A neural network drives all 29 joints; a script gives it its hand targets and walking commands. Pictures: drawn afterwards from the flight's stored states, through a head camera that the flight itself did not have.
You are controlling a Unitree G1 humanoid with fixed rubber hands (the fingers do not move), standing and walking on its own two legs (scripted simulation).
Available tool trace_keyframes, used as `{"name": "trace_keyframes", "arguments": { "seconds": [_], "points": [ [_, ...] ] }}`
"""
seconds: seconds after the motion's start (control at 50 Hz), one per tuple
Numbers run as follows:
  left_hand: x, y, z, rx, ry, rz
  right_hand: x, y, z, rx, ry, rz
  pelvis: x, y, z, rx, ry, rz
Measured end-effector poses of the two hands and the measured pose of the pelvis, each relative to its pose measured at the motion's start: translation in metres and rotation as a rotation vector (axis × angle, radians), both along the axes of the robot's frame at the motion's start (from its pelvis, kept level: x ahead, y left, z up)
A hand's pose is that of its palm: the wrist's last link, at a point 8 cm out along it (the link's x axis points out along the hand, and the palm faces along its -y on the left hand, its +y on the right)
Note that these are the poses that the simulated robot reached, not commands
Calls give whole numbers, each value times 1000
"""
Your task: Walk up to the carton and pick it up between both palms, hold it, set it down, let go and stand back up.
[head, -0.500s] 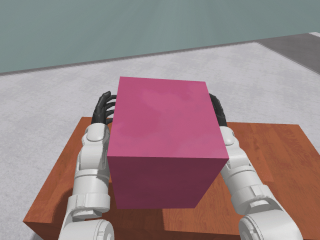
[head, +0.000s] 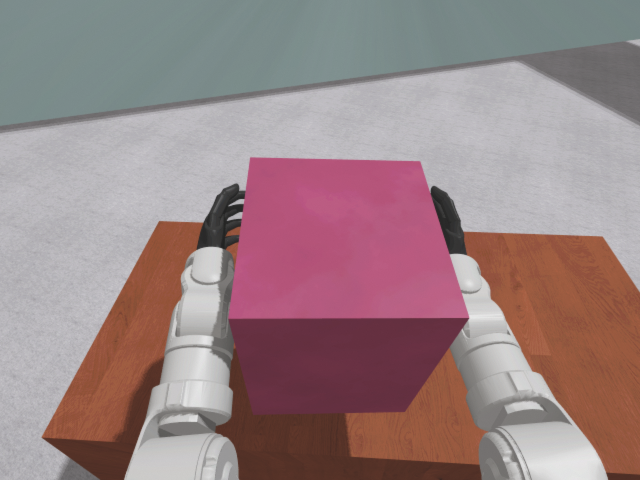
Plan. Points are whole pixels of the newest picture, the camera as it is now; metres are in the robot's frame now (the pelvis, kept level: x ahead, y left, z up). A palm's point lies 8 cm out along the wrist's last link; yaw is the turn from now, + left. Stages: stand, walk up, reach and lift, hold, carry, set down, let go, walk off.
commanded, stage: set down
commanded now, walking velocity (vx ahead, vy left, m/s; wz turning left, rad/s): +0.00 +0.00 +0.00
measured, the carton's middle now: (332, 293) +0.34 +0.01 +0.10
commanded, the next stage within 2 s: none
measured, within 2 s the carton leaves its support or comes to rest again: neither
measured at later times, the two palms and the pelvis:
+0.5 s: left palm (226, 273) +0.37 +0.15 +0.09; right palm (446, 274) +0.37 -0.14 +0.09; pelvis +0.00 +0.00 +0.00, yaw +0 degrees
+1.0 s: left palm (233, 282) +0.38 +0.14 +0.07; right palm (444, 283) +0.37 -0.15 +0.07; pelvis +0.01 +0.00 +0.00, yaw +0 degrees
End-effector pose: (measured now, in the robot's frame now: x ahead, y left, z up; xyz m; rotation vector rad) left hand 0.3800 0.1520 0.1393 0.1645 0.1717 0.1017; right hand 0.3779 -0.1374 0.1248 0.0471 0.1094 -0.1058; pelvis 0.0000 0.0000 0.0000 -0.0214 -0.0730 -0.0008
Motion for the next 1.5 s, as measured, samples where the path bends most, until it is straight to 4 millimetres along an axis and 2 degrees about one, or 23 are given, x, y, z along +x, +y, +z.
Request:
{"name": "trace_keyframes", "arguments": {
  "seconds": [0.16,0.34,0.52,0.76,1.24,1.5],
  "points": [
    [-7,5,-20,-29,35,9,-6,4,-15,-19,33,8,1,1,0,-1,2,0],
    [-10,0,-23,-21,24,4,-10,0,-16,-18,21,1,-1,0,0,-1,-1,0],
    [-5,-7,-46,-12,78,-6,-8,-7,-38,-15,70,-12,2,-1,0,1,7,0],
    [7,-10,-55,-2,67,-10,2,-10,-44,-30,60,-16,12,-2,1,3,27,0],
    [-3,-11,-82,-6,94,-21,-11,-11,-69,-46,85,-21,13,-2,1,3,36,0],
    [5,-13,-101,-23,91,-18,-4,-12,-85,-56,82,-25,21,-2,1,3,99,-2]
  ]
}}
